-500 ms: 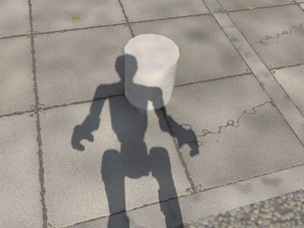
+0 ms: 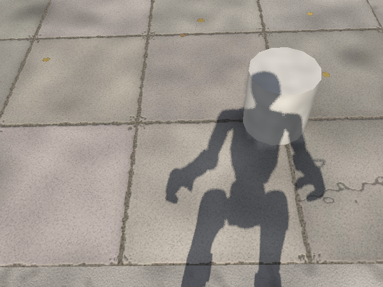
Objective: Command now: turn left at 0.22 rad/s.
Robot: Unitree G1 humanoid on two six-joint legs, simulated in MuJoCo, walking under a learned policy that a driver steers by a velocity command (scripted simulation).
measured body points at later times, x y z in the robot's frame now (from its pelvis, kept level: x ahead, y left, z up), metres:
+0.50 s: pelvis +0.00 +0.03 -0.01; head +0.03 +0.02 +0.44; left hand +0.13 +0.32 -0.12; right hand +0.13 -0.26 -0.11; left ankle -0.01 +0.14 -0.74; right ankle -0.03 -0.09 -0.70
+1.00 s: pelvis +0.01 -0.03 +0.01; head +0.03 -0.08 +0.45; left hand +0.23 +0.19 -0.08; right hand +0.05 -0.36 -0.11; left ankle +0.10 +0.14 -0.68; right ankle -0.01 -0.10 -0.74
